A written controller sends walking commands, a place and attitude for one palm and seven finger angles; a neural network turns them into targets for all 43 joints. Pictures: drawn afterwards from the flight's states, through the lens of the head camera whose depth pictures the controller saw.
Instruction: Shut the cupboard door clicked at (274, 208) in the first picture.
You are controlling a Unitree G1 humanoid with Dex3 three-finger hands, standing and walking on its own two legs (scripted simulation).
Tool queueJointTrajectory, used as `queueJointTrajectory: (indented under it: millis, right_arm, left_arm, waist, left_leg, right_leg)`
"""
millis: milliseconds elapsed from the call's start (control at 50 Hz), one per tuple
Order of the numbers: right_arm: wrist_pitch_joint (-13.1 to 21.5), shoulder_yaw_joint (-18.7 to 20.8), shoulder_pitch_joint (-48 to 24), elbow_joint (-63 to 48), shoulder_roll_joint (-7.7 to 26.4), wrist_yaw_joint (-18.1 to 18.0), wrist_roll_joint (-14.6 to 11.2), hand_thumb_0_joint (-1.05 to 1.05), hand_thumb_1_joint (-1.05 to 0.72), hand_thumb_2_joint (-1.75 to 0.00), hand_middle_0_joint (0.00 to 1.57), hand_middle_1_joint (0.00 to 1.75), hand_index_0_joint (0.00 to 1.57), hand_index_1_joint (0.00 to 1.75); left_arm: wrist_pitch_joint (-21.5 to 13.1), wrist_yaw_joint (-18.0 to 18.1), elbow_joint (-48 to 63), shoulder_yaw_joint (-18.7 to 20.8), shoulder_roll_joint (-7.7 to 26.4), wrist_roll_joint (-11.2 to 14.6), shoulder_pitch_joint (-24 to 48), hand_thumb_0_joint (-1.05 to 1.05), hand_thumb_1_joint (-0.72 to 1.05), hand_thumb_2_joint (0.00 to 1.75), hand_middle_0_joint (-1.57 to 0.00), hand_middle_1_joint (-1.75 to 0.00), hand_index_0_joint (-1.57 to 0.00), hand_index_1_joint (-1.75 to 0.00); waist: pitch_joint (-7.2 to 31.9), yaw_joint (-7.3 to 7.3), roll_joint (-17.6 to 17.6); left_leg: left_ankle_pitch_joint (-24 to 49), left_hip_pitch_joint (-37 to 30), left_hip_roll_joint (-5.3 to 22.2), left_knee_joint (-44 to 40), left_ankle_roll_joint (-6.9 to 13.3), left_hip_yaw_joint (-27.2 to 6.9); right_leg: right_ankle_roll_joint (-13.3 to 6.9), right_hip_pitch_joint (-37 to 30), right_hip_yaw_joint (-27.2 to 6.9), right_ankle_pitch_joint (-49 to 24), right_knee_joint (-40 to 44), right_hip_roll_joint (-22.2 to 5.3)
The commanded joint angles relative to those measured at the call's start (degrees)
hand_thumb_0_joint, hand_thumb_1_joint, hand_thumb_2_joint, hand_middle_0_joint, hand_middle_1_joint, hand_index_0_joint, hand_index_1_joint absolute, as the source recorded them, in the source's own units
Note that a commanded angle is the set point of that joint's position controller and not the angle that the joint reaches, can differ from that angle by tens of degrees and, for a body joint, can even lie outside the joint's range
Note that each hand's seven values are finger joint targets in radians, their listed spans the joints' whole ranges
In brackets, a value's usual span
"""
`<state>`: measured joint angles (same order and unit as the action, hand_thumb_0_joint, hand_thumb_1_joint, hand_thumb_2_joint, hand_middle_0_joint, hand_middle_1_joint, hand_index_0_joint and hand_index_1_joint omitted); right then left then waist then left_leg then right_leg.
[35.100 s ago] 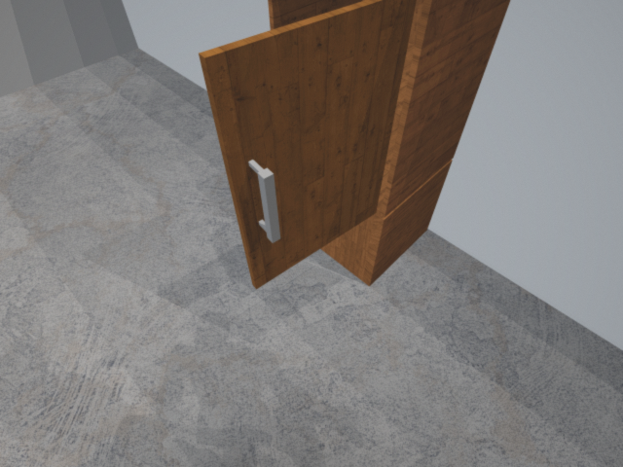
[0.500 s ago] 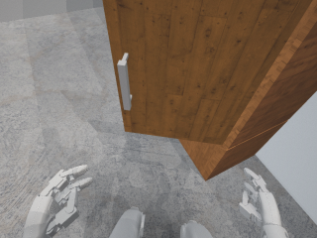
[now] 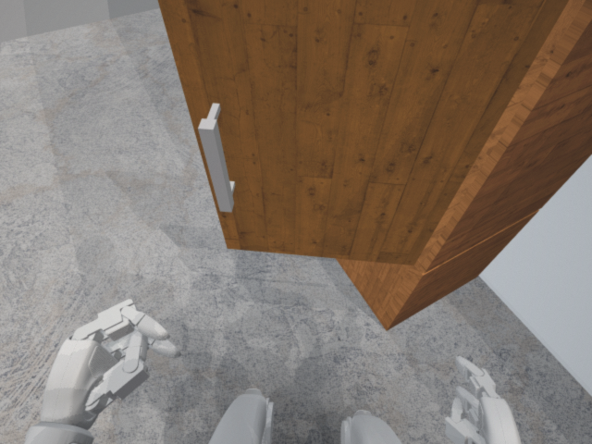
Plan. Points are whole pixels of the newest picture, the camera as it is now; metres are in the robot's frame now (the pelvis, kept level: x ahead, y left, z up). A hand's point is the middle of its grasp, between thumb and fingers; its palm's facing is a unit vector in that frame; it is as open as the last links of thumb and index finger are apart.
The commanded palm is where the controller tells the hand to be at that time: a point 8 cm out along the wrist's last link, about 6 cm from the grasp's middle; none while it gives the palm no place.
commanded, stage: raise the hand and make a fist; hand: left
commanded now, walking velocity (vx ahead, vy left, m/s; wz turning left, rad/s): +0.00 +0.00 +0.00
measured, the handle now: (221, 161) +0.50 +0.16 +0.07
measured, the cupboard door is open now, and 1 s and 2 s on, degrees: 56 56 56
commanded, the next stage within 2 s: bring the fist close to the handle in 0.96 s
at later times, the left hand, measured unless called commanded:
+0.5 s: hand (139, 343) +0.22 +0.20 +0.07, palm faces -0.03 -1.00 -0.03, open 3.1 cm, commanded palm +0.20 +0.25 +0.07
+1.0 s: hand (147, 335) +0.23 +0.19 +0.07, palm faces -0.03 -1.00 -0.02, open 3.1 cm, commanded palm +0.20 +0.25 +0.08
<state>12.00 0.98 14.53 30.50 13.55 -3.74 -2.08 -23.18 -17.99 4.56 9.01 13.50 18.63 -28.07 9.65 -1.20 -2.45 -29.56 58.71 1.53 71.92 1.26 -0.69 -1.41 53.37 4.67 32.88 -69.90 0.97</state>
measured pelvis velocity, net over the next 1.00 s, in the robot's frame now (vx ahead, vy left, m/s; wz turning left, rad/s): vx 0.01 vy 0.00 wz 0.00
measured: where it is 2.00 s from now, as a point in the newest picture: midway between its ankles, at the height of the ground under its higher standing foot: outside the picture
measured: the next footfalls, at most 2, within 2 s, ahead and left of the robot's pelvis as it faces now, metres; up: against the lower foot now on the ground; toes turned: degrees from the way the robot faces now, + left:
none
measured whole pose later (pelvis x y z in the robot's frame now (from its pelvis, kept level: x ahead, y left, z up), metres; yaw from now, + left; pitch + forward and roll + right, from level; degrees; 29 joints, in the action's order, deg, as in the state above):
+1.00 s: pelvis +0.01 +0.00 +0.01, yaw +0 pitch +14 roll -3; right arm 8.7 -1.0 14.9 27.8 14.3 -2.7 -2.1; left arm -21.5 -16.0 1.1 7.6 14.4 17.5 -21.4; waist 9.1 -0.6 -2.5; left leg -28.5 53.9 1.2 67.9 1.7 -0.4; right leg -1.0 48.5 4.2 31.5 -65.5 0.9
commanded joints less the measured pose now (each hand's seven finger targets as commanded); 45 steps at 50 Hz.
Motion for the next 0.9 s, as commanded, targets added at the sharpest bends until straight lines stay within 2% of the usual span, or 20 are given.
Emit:
queueJointTrajectory:
  millis: [0, 80, 100, 160, 240, 280, 300, 360, 380, 440, 480, 540, 580, 620, 680, 760, 780, 840, 860, 880]
  right_arm:
    - [3.3, 2.8, -4.5, -10.4, 6.7, -0.3, 0.1, 0.00, -0.90, -0.90, 0.20, 0.30, 0.20, 0.30]
    - [2.5, 2.7, -4.2, -10.5, 6.8, -0.1, 0.2, 0.00, -0.90, -0.90, 0.20, 0.30, 0.20, 0.30]
    - [2.2, 2.6, -4.2, -10.6, 6.6, 0.1, 0.1, 0.00, -0.90, -0.90, 0.20, 0.30, 0.20, 0.30]
    - [1.4, 2.3, -3.8, -11.1, 7.0, 0.2, 0.0, 0.00, -0.90, -0.90, 0.20, 0.30, 0.20, 0.30]
    - [0.9, 1.9, -3.4, -11.7, 7.3, 0.1, 0.0, 0.00, -0.90, -0.90, 0.20, 0.30, 0.20, 0.30]
    - [0.9, 1.8, -3.1, -11.6, 7.5, 0.1, 0.2, 0.00, -0.90, -0.90, 0.20, 0.30, 0.20, 0.30]
    - [0.9, 1.6, -3.1, -11.7, 7.4, 0.3, 0.2, 0.00, -0.90, -0.90, 0.20, 0.30, 0.20, 0.30]
    - [0.6, 1.3, -2.8, -11.9, 7.5, 0.4, 0.3, 0.00, -0.90, -0.90, 0.20, 0.30, 0.20, 0.30]
    - [0.6, 1.3, -2.9, -11.7, 7.6, 0.3, 0.3, 0.00, -0.90, -0.90, 0.20, 0.30, 0.20, 0.30]
    - [0.5, 1.3, -2.6, -11.9, 7.6, 0.4, 0.1, 0.00, -0.90, -0.90, 0.20, 0.30, 0.20, 0.30]
    - [0.5, 1.2, -2.5, -11.7, 7.8, 0.4, 0.2, 0.00, -0.90, -0.90, 0.20, 0.30, 0.20, 0.30]
    - [0.5, 1.1, -2.5, -11.6, 7.8, 0.5, 0.0, 0.00, -0.90, -0.90, 0.20, 0.30, 0.20, 0.30]
    - [0.4, 1.2, -2.5, -11.4, 7.8, 0.5, 0.1, 0.00, -0.90, -0.90, 0.20, 0.30, 0.20, 0.30]
    - [0.2, 1.2, -2.5, -11.7, 7.7, 0.7, -0.1, 0.00, -0.90, -0.90, 0.20, 0.30, 0.20, 0.30]
    - [0.1, 1.3, -2.4, -11.6, 7.8, 0.6, 0.1, 0.00, -0.90, -0.90, 0.20, 0.30, 0.20, 0.30]
    - [0.1, 1.4, -2.4, -11.6, 7.8, 0.7, 0.0, 0.00, -0.90, -0.90, 0.20, 0.30, 0.20, 0.30]
    - [0.1, 1.5, -2.5, -11.4, 7.9, 0.6, 0.2, 0.00, -0.90, -0.90, 0.20, 0.30, 0.20, 0.30]
    - [0.0, 1.5, -2.5, -11.6, 7.8, 0.7, 0.0, 0.00, -0.90, -0.90, 0.20, 0.30, 0.20, 0.30]
    - [0.1, 1.5, -2.5, -11.6, 7.8, 0.8, 0.0, 0.00, -0.90, -0.90, 0.20, 0.30, 0.20, 0.30]
    - [-0.1, 1.5, -2.3, -11.3, 7.9, 0.7, 0.1, 0.00, -0.90, -0.90, 0.20, 0.30, 0.20, 0.30]
  left_arm:
    - [-4.9, 0.9, 13.4, 4.4, 7.7, 0.4, 1.1, 0.00, 0.90, 0.90, -1.08, -1.26, -1.08, -1.26]
    - [-4.6, 2.4, 13.8, 4.4, 8.1, -0.3, 1.2, 0.00, 0.90, 0.90, -1.15, -1.34, -1.15, -1.34]
    - [-4.3, 2.5, 13.6, 3.2, 6.5, -0.3, 0.8, 0.00, 0.90, 0.90, -1.17, -1.36, -1.17, -1.36]
    - [-3.1, 2.8, 12.2, 2.5, 6.4, -0.7, 1.9, 0.00, 0.90, 0.90, -1.23, -1.42, -1.23, -1.42]
    - [-2.3, 2.6, 11.4, 2.0, 6.6, -1.1, 3.9, 0.00, 0.90, 0.90, -1.30, -1.50, -1.30, -1.50]
    - [-2.3, 2.7, 11.6, 2.9, 7.8, -1.2, 5.3, 0.00, 0.90, 0.90, -1.30, -1.50, -1.30, -1.50]
    - [-2.5, 2.6, 11.9, 2.2, 7.0, -1.3, 5.3, 0.00, 0.90, 0.90, -1.30, -1.50, -1.30, -1.50]
    - [-2.2, 2.7, 10.9, 2.4, 7.3, -1.2, 7.0, 0.00, 0.90, 0.90, -1.30, -1.50, -1.30, -1.50]
    - [-2.1, 2.8, 10.8, 3.1, 8.3, -1.3, 7.7, 0.00, 0.90, 0.90, -1.30, -1.50, -1.30, -1.50]
    - [-1.9, 2.1, 9.7, 2.7, 7.3, -0.7, 8.1, 0.00, 0.90, 0.90, -1.30, -1.50, -1.30, -1.50]
    - [-1.6, 2.1, 9.9, 3.4, 8.7, -0.9, 9.3, 0.00, 0.90, 0.90, -1.30, -1.50, -1.30, -1.50]
    - [-1.3, 1.6, 9.6, 2.5, 7.5, -0.5, 10.0, 0.00, 0.90, 0.90, -1.30, -1.50, -1.30, -1.50]
    - [-1.0, 1.9, 8.4, 3.8, 8.7, -0.6, 9.4, 0.00, 0.90, 0.90, -1.30, -1.50, -1.30, -1.50]
    - [-0.9, 1.6, 8.1, 2.7, 7.3, -0.3, 8.7, 0.00, 0.90, 0.90, -1.30, -1.50, -1.30, -1.50]
    - [-1.1, 1.9, 8.0, 3.7, 8.5, -0.5, 8.9, 0.00, 0.90, 0.90, -1.30, -1.50, -1.30, -1.50]
    - [-2.2, 2.2, 8.6, 2.9, 7.5, -0.4, 9.2, 0.00, 0.90, 0.90, -1.30, -1.50, -1.30, -1.50]
    - [-2.3, 2.3, 8.8, 3.6, 8.7, -0.5, 9.8, 0.00, 0.90, 0.90, -1.30, -1.50, -1.30, -1.50]
    - [-2.6, 2.2, 8.4, 2.8, 7.6, -0.5, 9.2, 0.00, 0.90, 0.90, -1.30, -1.50, -1.30, -1.50]
    - [-2.8, 2.3, 9.5, 2.9, 7.8, -0.5, 9.6, 0.00, 0.90, 0.90, -1.30, -1.50, -1.30, -1.50]
    - [-2.6, 2.5, 9.0, 3.9, 9.0, -0.6, 9.6, 0.00, 0.90, 0.90, -1.30, -1.50, -1.30, -1.50]
  waist:
    - [12.2, -0.45, -0.3]
    - [12.0, -0.51, -1.5]
    - [12.0, -0.24, -1.6]
    - [9.7, 0.66, -1.0]
    - [9.1, 0.87, -0.4]
    - [9.6, 0.64, -1.4]
    - [10.2, 0.58, -2.5]
    - [9.3, 1.02, -1.3]
    - [9.4, 0.64, -1.9]
    - [9.9, 0.96, -0.1]
    - [10.5, 0.63, -1.6]
    - [10.4, 1.01, -0.9]
    - [10.0, 0.38, -0.8]
    - [10.0, 0.55, -0.1]
    - [10.0, 0.33, -0.3]
    - [9.9, 0.76, -0.2]
    - [10.0, 0.62, -0.7]
    - [9.9, 0.82, -0.4]
    - [10.5, 0.57, -1.6]
    - [10.9, 0.51, -0.9]
  left_leg:
    - [9.7, -10.6, -1.0, -11.0, 0.2, -2.6]
    - [10.2, -13.0, -0.8, -13.0, 0.1, -3.4]
    - [10.4, -13.7, -0.9, -13.5, 0.0, -3.3]
    - [7.4, -13.3, -0.8, -14.6, 0.0, -3.6]
    - [6.9, -14.0, -0.7, -15.4, 0.0, -3.9]
    - [8.1, -14.7, -0.7, -15.4, 0.0, -4.1]
    - [9.0, -15.6, -0.7, -15.5, -0.2, -4.0]
    - [7.1, -15.3, -0.6, -16.2, -0.2, -4.4]
    - [7.2, -14.9, -0.7, -16.0, -0.1, -4.2]
    - [8.0, -15.2, -0.9, -15.9, -0.1, -3.6]
    - [9.4, -15.4, -0.9, -15.7, 0.0, -3.7]
    - [10.1, -15.9, -0.9, -15.7, -0.1, -3.2]
    - [10.3, -15.2, -1.0, -15.9, 0.0, -3.3]
    - [10.6, -15.4, -1.0, -16.0, 0.0, -3.0]
    - [10.8, -15.0, -1.0, -15.7, 0.1, -2.9]
    - [10.5, -15.0, -1.0, -15.4, 0.0, -2.6]
    - [10.7, -14.6, -1.0, -15.2, 0.1, -2.7]
    - [10.0, -14.8, -1.0, -15.4, 0.0, -2.6]
    - [10.4, -15.3, -1.1, -15.5, 0.0, -2.7]
    - [10.9, -14.8, -1.2, -15.2, 0.1, -2.7]
  right_leg:
    - [-0.7, -7.0, -4.4, -7.8, 11.8, 0.5]
    - [-0.9, -6.7, -2.5, -9.7, 11.1, 1.2]
    - [-0.8, -6.9, -2.3, -10.3, 11.3, 1.0]
    - [-0.5, -6.1, -2.0, -8.0, 12.6, 1.1]
    - [-0.7, -6.5, -1.9, -8.0, 13.2, 1.3]
    - [-0.9, -7.1, -1.8, -9.5, 12.8, 1.4]
    - [-0.9, -7.1, -1.6, -10.2, 12.6, 1.3]
    - [-0.7, -6.9, -1.3, -9.1, 13.2, 1.3]
    - [-1.0, -7.4, -1.8, -9.0, 13.4, 1.4]
    - [-0.7, -8.5, -2.0, -9.7, 14.2, 1.2]
    - [-0.9, -9.2, -2.2, -11.0, 13.8, 1.3]
    - [-0.7, -9.4, -2.3, -11.7, 14.3, 1.1]
    - [-0.9, -10.1, -2.3, -11.8, 14.3, 1.3]
    - [-0.7, -10.5, -2.4, -12.1, 14.7, 1.1]
    - [-0.8, -10.8, -2.7, -12.3, 14.7, 1.2]
    - [-0.6, -10.0, -2.9, -12.0, 14.4, 1.0]
    - [-0.7, -10.2, -3.0, -12.2, 14.2, 1.1]
    - [-0.6, -9.8, -3.0, -11.5, 14.3, 1.0]
    - [-0.7, -10.0, -2.9, -12.0, 14.1, 1.0]
    - [-0.8, -10.7, -3.1, -12.5, 14.0, 1.1]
